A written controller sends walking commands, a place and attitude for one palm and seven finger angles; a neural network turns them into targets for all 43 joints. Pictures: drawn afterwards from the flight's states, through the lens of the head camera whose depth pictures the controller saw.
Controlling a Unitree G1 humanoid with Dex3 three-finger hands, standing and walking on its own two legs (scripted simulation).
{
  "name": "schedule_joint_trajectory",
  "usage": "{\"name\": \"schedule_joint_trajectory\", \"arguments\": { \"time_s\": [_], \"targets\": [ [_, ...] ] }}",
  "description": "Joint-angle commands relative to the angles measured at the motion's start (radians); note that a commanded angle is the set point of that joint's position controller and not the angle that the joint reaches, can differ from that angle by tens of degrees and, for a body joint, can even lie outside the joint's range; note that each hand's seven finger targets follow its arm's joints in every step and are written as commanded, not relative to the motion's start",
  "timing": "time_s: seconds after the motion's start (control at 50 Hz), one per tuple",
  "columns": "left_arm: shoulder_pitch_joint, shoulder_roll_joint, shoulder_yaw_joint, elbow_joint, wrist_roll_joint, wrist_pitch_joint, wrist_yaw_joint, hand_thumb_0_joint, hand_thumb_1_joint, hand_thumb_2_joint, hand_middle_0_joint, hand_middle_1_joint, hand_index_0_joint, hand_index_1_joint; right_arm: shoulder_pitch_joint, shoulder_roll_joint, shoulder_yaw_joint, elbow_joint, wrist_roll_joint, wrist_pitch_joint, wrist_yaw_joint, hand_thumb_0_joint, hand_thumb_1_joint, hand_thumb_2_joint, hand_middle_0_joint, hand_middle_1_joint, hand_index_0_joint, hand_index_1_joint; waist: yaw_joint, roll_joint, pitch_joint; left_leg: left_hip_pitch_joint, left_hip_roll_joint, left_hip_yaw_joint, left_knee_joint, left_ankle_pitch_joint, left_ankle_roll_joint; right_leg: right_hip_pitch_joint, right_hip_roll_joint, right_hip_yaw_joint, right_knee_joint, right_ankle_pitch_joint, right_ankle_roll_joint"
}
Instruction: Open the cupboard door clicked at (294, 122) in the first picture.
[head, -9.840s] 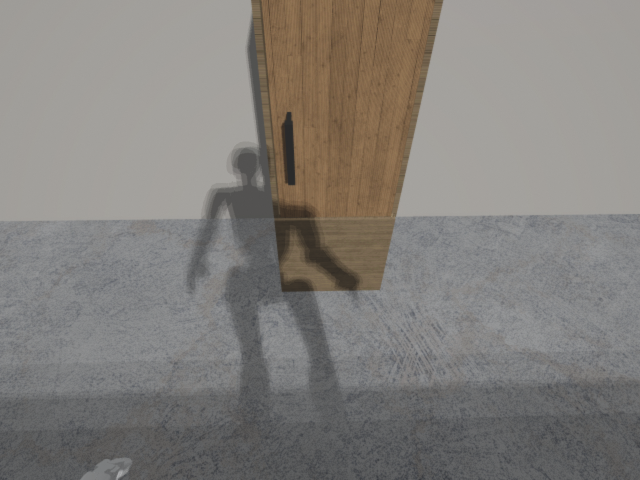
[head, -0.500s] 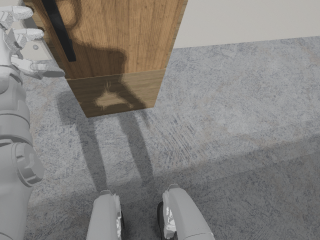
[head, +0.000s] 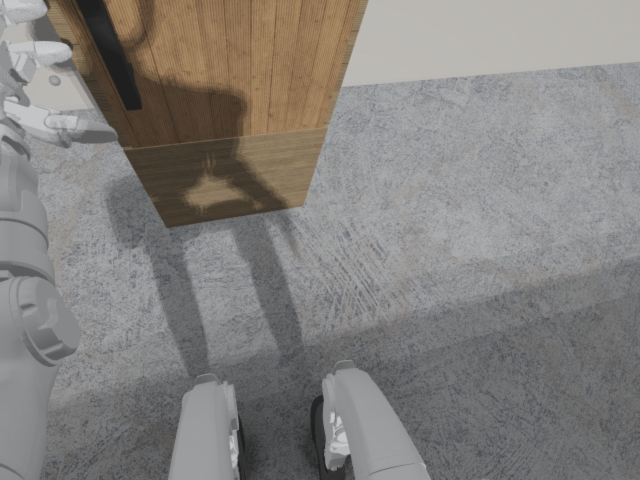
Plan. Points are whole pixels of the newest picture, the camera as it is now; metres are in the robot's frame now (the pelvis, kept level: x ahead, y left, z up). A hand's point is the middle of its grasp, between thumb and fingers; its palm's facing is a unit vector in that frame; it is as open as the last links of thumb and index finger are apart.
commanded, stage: move the hooked fingers beside the handle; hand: left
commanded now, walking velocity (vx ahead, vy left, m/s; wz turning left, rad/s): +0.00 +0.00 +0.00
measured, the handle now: (108, 33) +0.60 +0.19 +0.06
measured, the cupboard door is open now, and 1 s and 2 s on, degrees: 0 0 0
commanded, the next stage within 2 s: slide the fingers in behind the handle in 0.06 s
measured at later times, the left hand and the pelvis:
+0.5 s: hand (73, 78) +0.55 +0.22 +0.05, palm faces +0.16 -0.99 +0.00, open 14.0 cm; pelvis +0.01 +0.00 +0.00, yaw +0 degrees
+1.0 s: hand (118, 74) +0.56 +0.18 +0.05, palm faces +0.14 -0.99 -0.01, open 14.0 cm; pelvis +0.01 -0.01 +0.00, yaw +1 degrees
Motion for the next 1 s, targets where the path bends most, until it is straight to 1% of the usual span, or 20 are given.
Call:
{"name": "schedule_joint_trajectory", "arguments": {
  "time_s": [0.0, 0.06, 0.12, 0.16, 0.22, 0.3, 0.36, 0.4, 0.44, 0.46, 0.5, 0.54, 0.64, 0.66, 0.68, 0.74, 0.84, 0.86, 0.94, 0.98],
  "targets": [
    [-0.375, 0.334, 0.049, -0.21, -0.001, -0.075, 0.018, 0.0, -0.5, 0.3, -0.3, -1.2, -0.3, -1.2, 0.209, -0.204, -0.06, -0.036, -0.001, 0.0, -0.01, 0.0, -0.9, -0.9, 0.2, 0.3, 0.2, 0.3, 0.02, 0.204, -0.586, 0.512, -0.02, -0.063, -0.144, 0.419, 0.006, 0.239, 0.033, 0.04, -0.14, 0.275, -0.022],
    [-0.4, 0.33, 0.039, -0.232, 0.004, -0.074, 0.013, 0.0, -0.5, 0.3, -0.3, -1.2, -0.3, -1.2, 0.21, -0.206, -0.061, -0.039, -0.001, 0.001, -0.01, 0.0, -0.9, -0.9, 0.2, 0.3, 0.2, 0.3, 0.013, 0.231, -0.601, 0.534, -0.017, -0.066, -0.145, 0.414, 0.006, 0.221, 0.033, 0.04, -0.139, 0.267, -0.022],
    [-0.404, 0.333, 0.05, -0.247, -0.017, -0.073, -0.003, 0.0, -0.5, 0.3, -0.3, -1.2, -0.3, -1.2, 0.216, -0.208, -0.066, -0.034, 0.002, -0.003, -0.014, 0.0, -0.9, -0.9, 0.2, 0.3, 0.2, 0.3, 0.009, 0.204, -0.625, 0.535, -0.017, -0.066, -0.144, 0.42, 0.008, 0.25, 0.036, 0.043, -0.145, 0.284, -0.02],
    [-0.416, 0.263, 0.002, -0.268, -0.026, -0.076, -0.016, 0.0, -0.5, 0.3, -0.3, -1.2, -0.3, -1.2, 0.22, -0.204, -0.071, -0.024, 0.003, -0.006, -0.012, 0.0, -0.9, -0.9, 0.2, 0.3, 0.2, 0.3, 0.002, 0.255, -0.65, 0.611, -0.014, -0.08, -0.151, 0.463, -0.001, 0.201, 0.035, 0.032, -0.14, 0.289, -0.023],
    [-0.412, 0.182, -0.051, -0.224, -0.033, -0.052, -0.02, 0.0, -0.5, 0.3, -0.3, -1.2, -0.3, -1.2, 0.229, -0.203, -0.075, -0.004, 0.0, -0.006, -0.009, 0.0, -0.9, -0.9, 0.2, 0.3, 0.2, 0.3, -0.019, 0.226, -0.588, 0.606, -0.012, -0.088, -0.153, 0.429, -0.001, 0.156, 0.035, 0.024, -0.154, 0.258, -0.022],
    [-0.408, 0.156, -0.057, -0.199, -0.033, -0.029, 0.001, 0.0, -0.5, 0.3, -0.3, -1.2, -0.3, -1.2, 0.241, -0.202, -0.078, 0.001, -0.002, -0.005, -0.011, 0.0, -0.9, -0.9, 0.2, 0.3, 0.2, 0.3, -0.018, 0.216, -0.572, 0.611, -0.014, -0.092, -0.16, 0.434, -0.002, 0.137, 0.032, 0.018, -0.157, 0.256, -0.024],
    [-0.431, 0.194, -0.029, -0.213, -0.022, -0.041, 0.035, 0.0, -0.5, 0.3, -0.3, -1.2, -0.3, -1.2, 0.242, -0.2, -0.074, -0.002, -0.008, -0.005, -0.009, 0.0, -0.9, -0.9, 0.2, 0.3, 0.2, 0.3, -0.013, 0.222, -0.569, 0.603, -0.015, -0.088, -0.157, 0.45, -0.002, 0.143, 0.031, 0.022, -0.151, 0.267, -0.025],
    [-0.419, 0.21, -0.009, -0.245, -0.008, -0.063, 0.06, 0.0, -0.5, 0.3, -0.3, -1.2, -0.3, -1.2, 0.238, -0.193, -0.075, -0.012, -0.013, -0.005, -0.004, 0.0, -0.9, -0.9, 0.2, 0.3, 0.2, 0.3, 0.007, 0.239, -0.608, 0.614, -0.017, -0.081, -0.153, 0.485, -0.004, 0.175, 0.032, 0.027, -0.144, 0.289, -0.027],
    [-0.432, 0.195, -0.015, -0.294, -0.002, -0.093, 0.08, 0.0, -0.5, 0.3, -0.3, -1.2, -0.3, -1.2, 0.236, -0.188, -0.078, -0.012, -0.018, -0.008, 0.006, 0.0, -0.9, -0.9, 0.2, 0.3, 0.2, 0.3, 0.009, 0.264, -0.642, 0.648, -0.016, -0.083, -0.149, 0.525, -0.008, 0.177, 0.032, 0.026, -0.135, 0.315, -0.03],
    [-0.395, 0.183, -0.025, -0.267, 0.011, -0.099, 0.085, 0.0, -0.5, 0.3, -0.3, -1.2, -0.3, -1.2, 0.234, -0.186, -0.079, -0.015, -0.018, -0.005, 0.01, 0.0, -0.9, -0.9, 0.2, 0.3, 0.2, 0.3, 0.011, 0.245, -0.632, 0.646, -0.016, -0.083, -0.151, 0.526, -0.01, 0.185, 0.033, 0.025, -0.138, 0.315, -0.028],
    [-0.417, 0.134, -0.068, -0.26, 0.016, -0.102, 0.09, 0.0, -0.5, 0.3, -0.3, -1.2, -0.3, -1.2, 0.23, -0.185, -0.082, -0.009, -0.016, -0.001, 0.013, 0.0, -0.9, -0.9, 0.2, 0.3, 0.2, 0.3, -0.015, 0.215, -0.602, 0.622, -0.016, -0.079, -0.151, 0.484, -0.004, 0.182, 0.035, 0.028, -0.15, 0.3, -0.024],
    [-0.454, 0.124, -0.078, -0.258, 0.009, -0.104, 0.09, 0.0, -0.5, 0.3, -0.3, -1.2, -0.3, -1.2, 0.232, -0.188, -0.083, -0.005, -0.015, -0.001, 0.011, 0.0, -0.9, -0.9, 0.2, 0.3, 0.2, 0.3, -0.027, 0.219, -0.58, 0.617, -0.017, -0.082, -0.158, 0.452, -0.003, 0.171, 0.034, 0.029, -0.154, 0.282, -0.025],
    [-0.442, 0.122, -0.056, -0.214, -0.006, -0.092, 0.102, 0.0, -0.5, 0.3, -0.3, -1.2, -0.3, -1.2, 0.237, -0.188, -0.083, -0.004, -0.015, -0.001, 0.006, 0.0, -0.9, -0.9, 0.2, 0.3, 0.2, 0.3, -0.019, 0.189, -0.596, 0.59, -0.025, -0.075, -0.157, 0.439, 0.0, 0.2, 0.033, 0.032, -0.156, 0.288, -0.023],
    [-0.44, 0.13, -0.053, -0.216, -0.001, -0.093, 0.107, 0.0, -0.5, 0.3, -0.3, -1.2, -0.3, -1.2, 0.233, -0.187, -0.08, -0.006, -0.017, -0.001, 0.008, 0.0, -0.9, -0.9, 0.2, 0.3, 0.2, 0.3, -0.012, 0.211, -0.596, 0.588, -0.025, -0.071, -0.157, 0.444, -0.002, 0.2, 0.031, 0.031, -0.154, 0.29, -0.023],
    [-0.419, 0.127, -0.052, -0.195, 0.004, -0.09, 0.114, 0.0, -0.5, 0.3, -0.3, -1.2, -0.3, -1.2, 0.233, -0.185, -0.079, -0.008, -0.017, 0.001, 0.009, 0.0, -0.9, -0.9, 0.2, 0.3, 0.2, 0.3, -0.009, 0.183, -0.585, 0.566, -0.028, -0.066, -0.157, 0.434, 0.0, 0.217, 0.032, 0.034, -0.157, 0.292, -0.022],
    [-0.43, 0.147, -0.04, -0.227, 0.021, -0.104, 0.133, 0.0, -0.5, 0.3, -0.3, -1.2, -0.3, -1.2, 0.235, -0.181, -0.078, -0.017, -0.021, 0.0, 0.012, 0.0, -0.9, -0.9, 0.2, 0.3, 0.2, 0.3, -0.005, 0.184, -0.615, 0.548, -0.029, -0.055, -0.148, 0.444, 0.005, 0.249, 0.031, 0.044, -0.148, 0.321, -0.021],
    [-0.445, 0.089, -0.086, -0.227, 0.015, -0.114, 0.128, 0.0, -0.5, 0.3, -0.3, -1.2, -0.3, -1.2, 0.231, -0.176, -0.083, -0.013, -0.019, 0.001, 0.018, 0.0, -0.9, -0.9, 0.2, 0.3, 0.2, 0.3, -0.021, 0.179, -0.597, 0.537, -0.032, -0.051, -0.15, 0.42, 0.005, 0.258, 0.033, 0.048, -0.159, 0.32, -0.021],
    [-0.428, 0.085, -0.077, -0.204, 0.008, -0.11, 0.128, 0.0, -0.5, 0.3, -0.3, -1.2, -0.3, -1.2, 0.234, -0.179, -0.085, -0.013, -0.016, 0.001, 0.016, 0.0, -0.9, -0.9, 0.2, 0.3, 0.2, 0.3, -0.02, 0.156, -0.601, 0.532, -0.033, -0.05, -0.15, 0.409, 0.005, 0.258, 0.033, 0.047, -0.162, 0.31, -0.019],
    [-0.462, 0.096, -0.07, -0.201, 0.006, -0.109, 0.141, 0.0, -0.5, 0.3, -0.3, -1.2, -0.3, -1.2, 0.237, -0.177, -0.083, -0.006, -0.019, -0.004, 0.014, 0.0, -0.9, -0.9, 0.2, 0.3, 0.2, 0.3, -0.025, 0.163, -0.588, 0.505, -0.035, -0.045, -0.149, 0.39, 0.009, 0.263, 0.031, 0.053, -0.163, 0.306, -0.017],
    [-0.429, 0.132, -0.035, -0.205, 0.013, -0.11, 0.155, 0.0, -0.5, 0.3, -0.3, -1.2, -0.3, -1.2, 0.235, -0.176, -0.082, -0.015, -0.02, -0.003, 0.015, 0.0, -0.9, -0.9, 0.2, 0.3, 0.2, 0.3, -0.003, 0.155, -0.618, 0.489, -0.038, -0.035, -0.143, 0.399, 0.01, 0.304, 0.032, 0.06, -0.161, 0.328, -0.016]
  ]
}}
